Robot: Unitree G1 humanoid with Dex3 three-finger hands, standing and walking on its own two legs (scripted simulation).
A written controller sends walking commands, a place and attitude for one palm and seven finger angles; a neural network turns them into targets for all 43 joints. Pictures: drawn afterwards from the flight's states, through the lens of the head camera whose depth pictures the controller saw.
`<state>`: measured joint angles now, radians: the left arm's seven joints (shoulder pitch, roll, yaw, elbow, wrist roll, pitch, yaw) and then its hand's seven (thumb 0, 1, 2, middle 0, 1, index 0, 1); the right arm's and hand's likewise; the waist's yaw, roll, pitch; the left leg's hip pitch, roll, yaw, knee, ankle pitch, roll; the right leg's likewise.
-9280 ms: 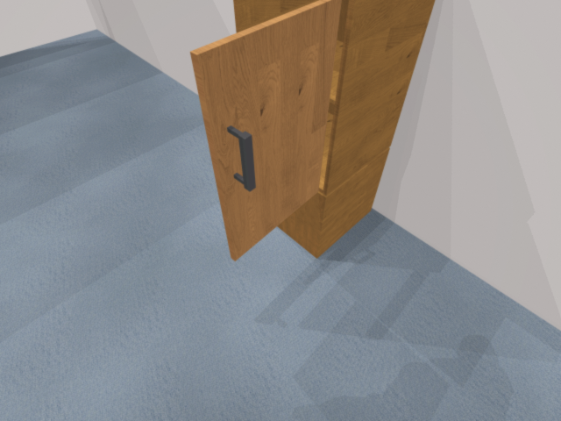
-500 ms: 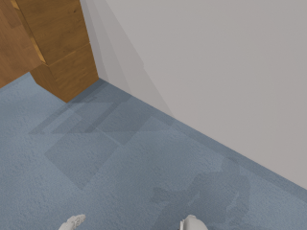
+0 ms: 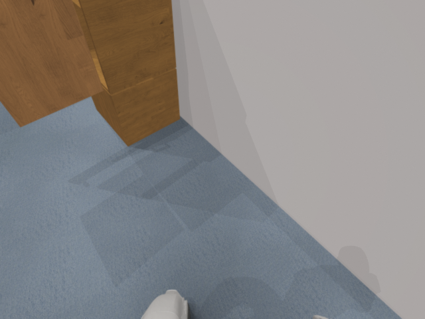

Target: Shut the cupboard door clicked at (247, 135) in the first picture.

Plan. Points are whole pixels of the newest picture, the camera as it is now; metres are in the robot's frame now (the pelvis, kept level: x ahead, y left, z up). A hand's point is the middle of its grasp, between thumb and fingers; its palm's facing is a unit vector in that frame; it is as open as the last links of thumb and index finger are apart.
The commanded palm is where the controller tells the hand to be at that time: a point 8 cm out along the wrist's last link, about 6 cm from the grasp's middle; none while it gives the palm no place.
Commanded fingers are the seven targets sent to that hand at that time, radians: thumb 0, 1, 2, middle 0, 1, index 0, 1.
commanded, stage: walk to a spot facing it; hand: left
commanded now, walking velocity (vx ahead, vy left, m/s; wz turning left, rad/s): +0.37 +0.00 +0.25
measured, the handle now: out of the picture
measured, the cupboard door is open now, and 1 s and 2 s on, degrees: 93 93 93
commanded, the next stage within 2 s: turn to face it in 0.66 s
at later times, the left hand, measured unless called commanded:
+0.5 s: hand (136, 229) +0.32 +0.22 -0.15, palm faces +0.04 -0.99 -0.15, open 7.3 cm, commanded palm none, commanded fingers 0.00 0.90 0.90 -0.20 -0.30 -0.20 -0.30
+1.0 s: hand (146, 203) +0.41 +0.22 -0.18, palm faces +0.29 -0.94 -0.19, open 7.1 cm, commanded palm none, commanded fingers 0.00 0.90 0.90 -0.20 -0.30 -0.20 -0.30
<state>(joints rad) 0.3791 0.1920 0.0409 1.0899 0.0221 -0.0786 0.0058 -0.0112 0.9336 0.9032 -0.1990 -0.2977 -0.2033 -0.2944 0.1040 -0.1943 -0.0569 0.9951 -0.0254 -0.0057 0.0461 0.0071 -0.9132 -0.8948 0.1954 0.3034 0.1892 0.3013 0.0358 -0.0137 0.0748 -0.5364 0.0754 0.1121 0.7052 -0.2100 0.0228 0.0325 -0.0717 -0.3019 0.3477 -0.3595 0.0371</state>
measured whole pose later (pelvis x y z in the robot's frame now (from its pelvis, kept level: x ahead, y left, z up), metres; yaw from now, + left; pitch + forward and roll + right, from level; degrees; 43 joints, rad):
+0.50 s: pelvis +0.22 +0.03 +0.01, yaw +3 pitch +0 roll +0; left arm 0.12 0.21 0.05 0.99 0.02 -0.01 -0.03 0.00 0.92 0.90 -0.20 -0.30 -0.20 -0.29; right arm 0.42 -0.14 -0.03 1.10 -0.02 -0.07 -0.02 0.00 -0.92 -0.89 0.20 0.30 0.20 0.30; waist -0.03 -0.04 0.03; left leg -0.01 -0.04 0.10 0.26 -0.26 0.07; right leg -0.58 -0.12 -0.06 0.79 -0.09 0.03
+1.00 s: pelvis +0.41 +0.02 +0.00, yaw +15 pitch +0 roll -2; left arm 0.22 0.21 0.06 1.01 0.02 -0.05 0.02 -0.03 0.94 0.90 -0.20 -0.30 -0.21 -0.29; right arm 0.12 -0.21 -0.07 0.98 -0.02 0.02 0.02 0.00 -0.91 -0.89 0.20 0.30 0.19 0.30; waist -0.01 -0.03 0.08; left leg -0.53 0.08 0.12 0.78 -0.27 -0.03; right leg -0.10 -0.08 -0.29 0.48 -0.35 0.02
